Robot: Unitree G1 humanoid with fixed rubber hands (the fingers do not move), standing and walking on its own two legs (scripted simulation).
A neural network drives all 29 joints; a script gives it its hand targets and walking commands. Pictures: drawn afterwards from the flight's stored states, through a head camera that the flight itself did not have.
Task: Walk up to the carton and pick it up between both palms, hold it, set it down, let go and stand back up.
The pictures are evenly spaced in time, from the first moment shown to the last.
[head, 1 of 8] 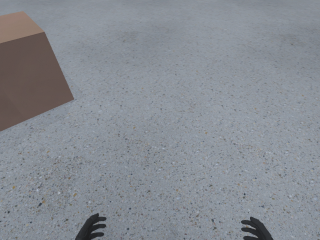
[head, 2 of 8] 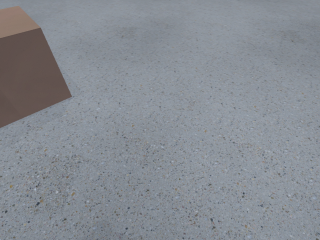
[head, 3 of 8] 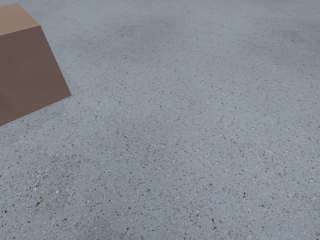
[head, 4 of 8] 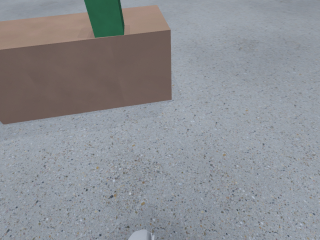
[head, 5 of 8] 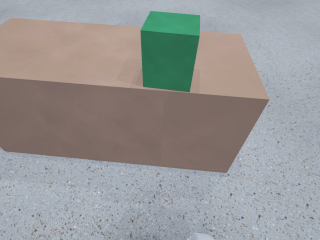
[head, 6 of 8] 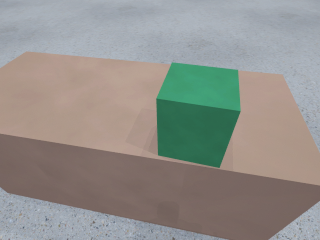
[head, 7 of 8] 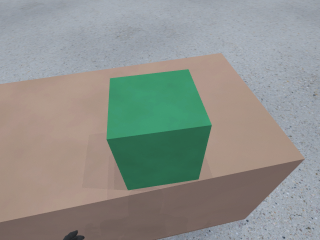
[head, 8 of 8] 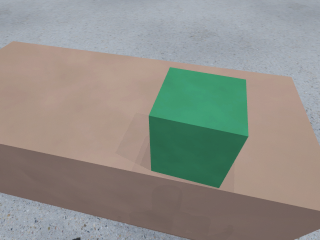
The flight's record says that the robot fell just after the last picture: no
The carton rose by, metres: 0.00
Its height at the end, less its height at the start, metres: +0.00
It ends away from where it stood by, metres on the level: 0.00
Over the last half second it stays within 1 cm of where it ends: yes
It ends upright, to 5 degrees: yes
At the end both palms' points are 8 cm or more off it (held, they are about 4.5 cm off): yes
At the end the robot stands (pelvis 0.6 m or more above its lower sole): yes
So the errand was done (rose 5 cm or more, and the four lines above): no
